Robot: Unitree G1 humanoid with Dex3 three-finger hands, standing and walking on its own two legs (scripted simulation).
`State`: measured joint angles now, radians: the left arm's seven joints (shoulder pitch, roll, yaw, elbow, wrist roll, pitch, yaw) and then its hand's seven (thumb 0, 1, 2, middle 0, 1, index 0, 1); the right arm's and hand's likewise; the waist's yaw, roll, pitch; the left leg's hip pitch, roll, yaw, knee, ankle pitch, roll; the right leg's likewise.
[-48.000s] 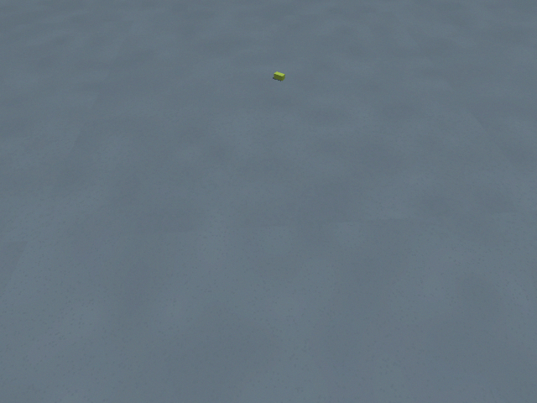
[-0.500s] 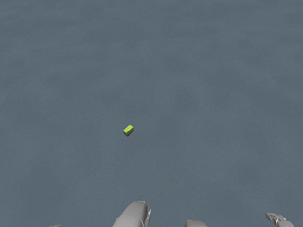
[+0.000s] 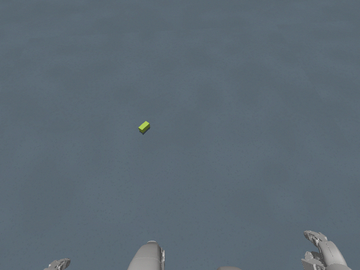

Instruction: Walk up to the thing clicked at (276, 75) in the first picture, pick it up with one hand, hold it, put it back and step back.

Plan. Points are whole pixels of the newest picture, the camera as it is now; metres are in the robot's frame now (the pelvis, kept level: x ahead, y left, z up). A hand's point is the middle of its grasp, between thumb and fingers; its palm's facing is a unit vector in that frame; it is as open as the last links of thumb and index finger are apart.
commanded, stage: step back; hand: left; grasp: from above
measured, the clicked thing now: (144, 126) +1.00 +0.31 -0.73
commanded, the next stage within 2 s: stand in 1.16 s
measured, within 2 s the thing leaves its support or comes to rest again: neither
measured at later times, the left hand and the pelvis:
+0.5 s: hand out of the picture -0.05 +0.27 -0.13, palm faces +0.09 -0.92 -0.38, open 7.4 cm; pelvis -0.07 -0.01 +0.02, yaw +5 degrees
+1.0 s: hand out of the picture +0.01 +0.28 -0.15, palm faces +0.11 -0.92 -0.36, open 7.4 cm; pelvis -0.02 +0.01 +0.01, yaw +6 degrees
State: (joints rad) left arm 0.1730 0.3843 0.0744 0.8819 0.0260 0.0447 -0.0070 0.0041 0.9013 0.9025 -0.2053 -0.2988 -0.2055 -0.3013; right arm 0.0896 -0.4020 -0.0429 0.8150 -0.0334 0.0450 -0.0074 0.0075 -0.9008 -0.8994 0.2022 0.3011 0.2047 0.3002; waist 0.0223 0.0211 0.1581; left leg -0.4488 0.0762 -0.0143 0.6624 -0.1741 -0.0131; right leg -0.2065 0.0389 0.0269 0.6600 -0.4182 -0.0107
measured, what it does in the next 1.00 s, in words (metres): steps on the spot: left foot, then left foot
